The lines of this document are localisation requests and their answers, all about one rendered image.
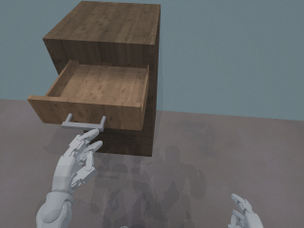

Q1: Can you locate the drawer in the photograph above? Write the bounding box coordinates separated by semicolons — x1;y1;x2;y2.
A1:
27;60;149;131

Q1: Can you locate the left robot hand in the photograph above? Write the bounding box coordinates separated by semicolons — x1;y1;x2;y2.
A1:
51;128;103;196

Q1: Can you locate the left robot forearm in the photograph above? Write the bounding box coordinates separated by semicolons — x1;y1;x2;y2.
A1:
36;191;74;228

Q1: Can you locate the handle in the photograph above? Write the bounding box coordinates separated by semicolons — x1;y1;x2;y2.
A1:
61;113;106;132

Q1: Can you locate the right robot hand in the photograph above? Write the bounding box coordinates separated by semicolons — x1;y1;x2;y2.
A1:
228;193;264;228

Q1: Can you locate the cabinet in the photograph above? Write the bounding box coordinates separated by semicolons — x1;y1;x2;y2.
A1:
42;1;161;157

